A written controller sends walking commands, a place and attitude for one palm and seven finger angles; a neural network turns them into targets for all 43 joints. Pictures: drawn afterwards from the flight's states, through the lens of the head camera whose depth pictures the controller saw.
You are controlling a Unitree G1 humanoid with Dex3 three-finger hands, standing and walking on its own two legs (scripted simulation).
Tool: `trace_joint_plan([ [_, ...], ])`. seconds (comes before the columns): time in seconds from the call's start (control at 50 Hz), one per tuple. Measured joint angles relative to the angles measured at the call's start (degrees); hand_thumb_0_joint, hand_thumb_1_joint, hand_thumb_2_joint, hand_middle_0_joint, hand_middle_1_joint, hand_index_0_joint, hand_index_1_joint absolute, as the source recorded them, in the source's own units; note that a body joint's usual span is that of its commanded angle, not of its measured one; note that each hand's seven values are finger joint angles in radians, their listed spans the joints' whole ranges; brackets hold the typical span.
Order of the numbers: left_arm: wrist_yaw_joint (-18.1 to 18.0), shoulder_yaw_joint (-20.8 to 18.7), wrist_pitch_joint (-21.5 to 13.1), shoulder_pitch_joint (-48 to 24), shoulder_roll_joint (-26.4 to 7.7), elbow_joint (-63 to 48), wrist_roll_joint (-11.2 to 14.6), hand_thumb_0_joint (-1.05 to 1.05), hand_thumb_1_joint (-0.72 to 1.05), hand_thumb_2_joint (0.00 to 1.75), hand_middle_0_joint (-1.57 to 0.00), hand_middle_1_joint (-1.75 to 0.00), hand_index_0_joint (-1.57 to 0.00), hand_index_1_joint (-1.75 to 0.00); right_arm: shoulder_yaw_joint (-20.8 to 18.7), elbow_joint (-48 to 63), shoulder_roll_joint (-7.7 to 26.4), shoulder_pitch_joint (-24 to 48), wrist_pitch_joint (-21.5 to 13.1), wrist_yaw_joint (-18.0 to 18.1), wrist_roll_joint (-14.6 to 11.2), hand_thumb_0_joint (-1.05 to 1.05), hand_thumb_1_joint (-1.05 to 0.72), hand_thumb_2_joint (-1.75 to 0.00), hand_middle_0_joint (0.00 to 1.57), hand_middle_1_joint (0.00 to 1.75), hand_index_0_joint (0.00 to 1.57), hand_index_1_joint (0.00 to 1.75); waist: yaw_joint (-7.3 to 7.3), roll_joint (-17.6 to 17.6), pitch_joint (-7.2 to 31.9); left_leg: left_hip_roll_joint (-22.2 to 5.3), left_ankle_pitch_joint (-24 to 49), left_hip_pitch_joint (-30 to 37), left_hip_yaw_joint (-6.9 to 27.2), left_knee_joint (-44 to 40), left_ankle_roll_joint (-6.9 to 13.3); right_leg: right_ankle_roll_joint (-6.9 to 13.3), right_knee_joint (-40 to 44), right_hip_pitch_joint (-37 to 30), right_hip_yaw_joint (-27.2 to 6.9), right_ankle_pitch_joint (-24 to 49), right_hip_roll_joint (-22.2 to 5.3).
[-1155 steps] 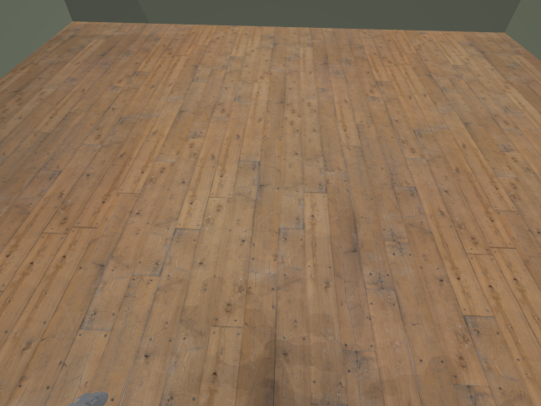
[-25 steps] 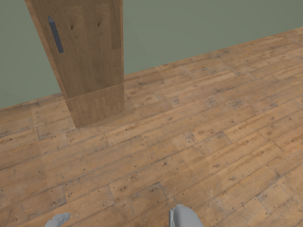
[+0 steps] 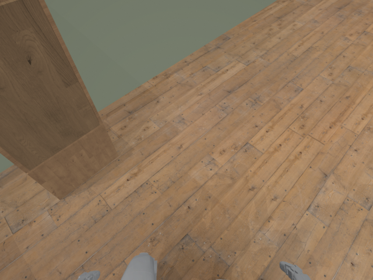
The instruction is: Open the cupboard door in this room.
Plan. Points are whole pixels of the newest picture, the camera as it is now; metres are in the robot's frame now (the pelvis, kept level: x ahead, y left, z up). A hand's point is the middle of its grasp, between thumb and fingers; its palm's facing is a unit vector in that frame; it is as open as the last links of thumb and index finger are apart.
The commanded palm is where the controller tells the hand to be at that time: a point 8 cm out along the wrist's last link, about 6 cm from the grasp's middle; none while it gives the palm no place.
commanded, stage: walk to a spot facing it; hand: left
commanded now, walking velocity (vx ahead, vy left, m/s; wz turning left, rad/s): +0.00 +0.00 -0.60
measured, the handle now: out of the picture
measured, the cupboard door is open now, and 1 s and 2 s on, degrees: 0 0 0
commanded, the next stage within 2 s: turn to face it in 1.00 s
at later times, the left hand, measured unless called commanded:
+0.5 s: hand (98, 266) +0.16 +0.23 -0.16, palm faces -0.27 -0.94 -0.21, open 7.4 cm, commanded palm none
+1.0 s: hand (147, 250) +0.20 +0.12 -0.15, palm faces -0.50 -0.84 -0.22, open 7.4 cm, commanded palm none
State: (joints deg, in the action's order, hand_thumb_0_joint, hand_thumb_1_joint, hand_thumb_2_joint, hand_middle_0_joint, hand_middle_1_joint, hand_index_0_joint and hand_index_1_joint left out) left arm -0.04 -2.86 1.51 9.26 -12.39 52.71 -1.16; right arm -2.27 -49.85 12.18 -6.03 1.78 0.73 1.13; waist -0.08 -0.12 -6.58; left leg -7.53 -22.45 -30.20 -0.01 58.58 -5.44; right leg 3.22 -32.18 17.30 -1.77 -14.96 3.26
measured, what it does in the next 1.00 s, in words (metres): steps on the spot, turning right: left foot, then right foot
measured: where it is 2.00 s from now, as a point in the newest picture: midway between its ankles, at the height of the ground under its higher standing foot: outside the picture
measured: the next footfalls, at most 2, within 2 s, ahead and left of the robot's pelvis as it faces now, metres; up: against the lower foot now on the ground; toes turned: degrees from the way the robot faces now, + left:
left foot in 0.14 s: +0.10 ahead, +0.16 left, +0.00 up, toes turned -1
right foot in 0.62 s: +0.01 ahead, -0.11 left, +0.00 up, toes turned -29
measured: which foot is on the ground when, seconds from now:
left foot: up 0.00-0.12, down 0.14-0.62, up 0.64-1.00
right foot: down 0.00-0.16, up 0.18-0.60, down 0.62-1.00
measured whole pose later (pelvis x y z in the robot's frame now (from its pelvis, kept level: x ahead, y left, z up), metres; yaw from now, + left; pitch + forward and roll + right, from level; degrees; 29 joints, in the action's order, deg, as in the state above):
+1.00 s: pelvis +0.05 -0.02 +0.01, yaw -33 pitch +0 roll +0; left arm 0.7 -2.3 -1.5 14.8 -11.2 55.2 -0.9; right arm -3.2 -52.7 14.4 -10.2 1.9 -1.2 1.8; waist 0.6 -1.3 -2.7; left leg -5.9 -17.7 -28.9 -1.9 53.3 -5.2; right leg 3.2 -22.7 8.3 -2.7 -14.6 4.1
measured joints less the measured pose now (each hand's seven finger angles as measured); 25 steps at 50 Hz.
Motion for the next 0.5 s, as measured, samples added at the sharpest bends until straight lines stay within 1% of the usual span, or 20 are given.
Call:
trace_joint_plan([
  [0.06, 0.1, -0.6, 0.1, 1.3, -0.9, -0.5, -0.2, 0.0, 0.9, 0.9, -0.2, -0.3, -0.2, -0.3, 0.1, 0.9, 0.4, 2.4, -0.3, -0.1, -0.3, 0.0, -0.91, -0.9, 0.2, 0.3, 0.2, 0.3, 1.73, 0.7, 0.5, 1.7, -0.3, 2.6, -0.4, -7.7, 0.2, -0.9, -0.3, 0.1, -2.3, -0.3, 0.1],
  [0.1, 0.1, -1.1, 0.4, 2.1, -1.6, -0.6, -0.2, 0.0, 0.9, 0.9, -0.2, -0.3, -0.2, -0.3, 0.3, 1.4, 0.5, 3.1, -0.6, 0.0, -0.5, 0.0, -0.91, -0.9, 0.2, 0.3, 0.2, 0.3, 2.53, 1.3, 1.0, 3.2, 0.2, 5.5, -1.0, -13.6, 0.5, -1.7, -0.9, 0.3, -3.5, -0.8, 0.3],
  [0.14, 0.0, -1.4, 0.9, 3.0, -2.4, -0.7, 0.1, 0.0, 0.9, 0.9, -0.2, -0.3, -0.2, -0.3, 0.5, 1.9, 0.7, 3.0, -1.2, 0.0, -0.7, 0.0, -0.91, -0.9, 0.2, 0.3, 0.2, 0.3, 2.87, 1.7, 1.9, 4.2, 4.3, 9.9, -1.9, -22.7, 1.1, -2.7, -2.7, 0.9, -4.5, -2.0, 0.8],
  [0.16, -0.1, -1.7, 1.2, 3.1, -3.0, -0.7, 0.3, 0.01, 0.9, 0.9, -0.2, -0.3, -0.2, -0.3, 0.6, 2.1, 0.5, 2.8, -1.6, 0.0, -0.5, 0.0, -0.91, -0.9, 0.2, 0.3, 0.2, 0.3, 2.92, 2.3, 2.0, 4.6, 8.5, 10.7, -2.4, -24.5, 2.2, -3.1, -4.7, 1.7, -5.2, -2.9, 0.9],
  [0.2, -0.1, -2.2, 1.7, 3.1, -4.1, -0.3, 0.3, 0.01, 0.91, 0.9, -0.2, -0.3, -0.2, -0.3, 1.2, 2.3, -0.1, 2.3, -1.8, -0.2, -0.2, 0.0, -0.91, -0.9, 0.2, 0.3, 0.2, 0.3, 3.7, 3.8, 1.5, 4.4, 7.3, 11.5, -4.6, -23.0, 4.6, -4.3, -14.9, 4.8, -4.7, -11.1, 0.7],
  [0.22, 0.0, -2.4, 2.0, 3.2, -4.3, -0.1, 0.2, 0.01, 0.91, 0.9, -0.2, -0.3, -0.2, -0.3, 1.5, 2.4, -0.3, 1.8, -1.7, -0.2, 0.0, 0.0, -0.91, -0.9, 0.2, 0.3, 0.2, 0.3, 3.75, 3.8, 1.5, 3.8, 6.3, 12.1, -5.3, -23.1, 5.3, -4.9, -20.9, 6.5, -3.6, -13.3, 0.7],
  [0.24, 0.3, -2.6, 2.1, 3.3, -4.5, 0.1, 0.1, 0.01, 0.91, 0.9, -0.2, -0.3, -0.2, -0.3, 1.6, 2.5, -0.5, 1.1, -1.6, -0.2, 0.1, 0.0, -0.91, -0.9, 0.2, 0.3, 0.2, 0.3, 3.56, 3.7, 1.5, 3.3, 5.8, 12.9, -5.8, -23.8, 5.7, -5.4, -26.1, 8.0, -2.4, -13.8, 0.3],
  [0.28, 0.9, -2.9, 2.2, 3.5, -4.7, 0.1, 0.0, 0.01, 0.91, 0.9, -0.2, -0.3, -0.19, -0.3, 1.8, 2.4, -0.8, -0.2, -1.5, -0.2, 0.4, 0.0, -0.91, -0.9, 0.2, 0.3, 0.2, 0.3, 3.25, 3.3, 1.6, 2.5, 6.3, 14.5, -6.8, -26.1, 5.8, -6.3, -33.8, 10.2, -0.5, -12.1, -0.9],
  [0.32, 1.4, -3.0, 2.3, 3.7, -4.6, -0.1, 0.0, 0.01, 0.91, 0.9, -0.2, -0.3, -0.19, -0.3, 1.7, 1.9, -1.0, -1.6, -1.4, -0.1, 0.3, 0.0, -0.91, -0.9, 0.2, 0.3, 0.2, 0.3, 3.0, 2.9, 1.6, 1.8, 7.2, 15.8, -8.0, -28.3, 5.8, -7.1, -37.5, 11.4, 0.6, -10.0, -2.4],
  [0.36, 1.6, -2.9, 2.5, 3.7, -4.3, -0.1, 0.1, 0.01, 0.91, 0.9, -0.2, -0.3, -0.19, -0.3, 1.5, 1.3, -1.2, -3.1, -1.5, -0.1, 0.3, 0.0, -0.91, -0.9, 0.2, 0.3, 0.21, 0.3, 2.6, 2.5, 1.7, 1.1, 7.8, 16.8, -9.2, -29.8, 5.8, -7.7, -38.0, 11.6, 1.3, -8.9, -3.8],
  [0.4, 1.8, -2.8, 2.8, 3.5, -4.0, -0.1, 0.1, 0.01, 0.91, 0.9, -0.2, -0.3, -0.19, -0.3, 1.1, 0.5, -1.2, -4.4, -1.5, -0.2, 0.3, 0.0, -0.91, -0.9, 0.2, 0.3, 0.21, 0.3, 2.13, 2.0, 1.6, 0.4, 7.9, 17.6, -10.6, -30.7, 5.7, -8.1, -36.1, 11.1, 1.9, -8.8, -5.1],
  [0.44, 1.9, -2.6, 3.1, 2.9, -3.6, 0.0, 0.1, 0.01, 0.91, 0.9, -0.2, -0.3, -0.19, -0.3, 0.7, -0.3, -1.1, -5.6, -1.5, -0.4, 0.3, 0.0, -0.91, -0.9, 0.2, 0.3, 0.21, 0.3, 1.52, 1.7, 1.4, -0.4, 7.9, 18.1, -12.0, -31.0, 5.4, -8.3, -32.9, 10.2, 2.7, -9.2, -6.1],
  [0.5, 2.1, -2.2, 3.2, 1.4, -2.9, 0.0, 0.1, 0.01, 0.91, 0.9, -0.2, -0.3, -0.19, -0.3, 0.0, -1.6, -0.6, -7.1, -1.3, -0.6, 0.4, 0.0, -0.91, -0.9, 0.2, 0.3, 0.21, 0.3, 0.46, 1.0, 0.8, -1.8, 7.3, 18.3, -14.2, -30.3, 4.6, -8.1, -25.4, 8.1, 4.2, -10.2, -6.9],
])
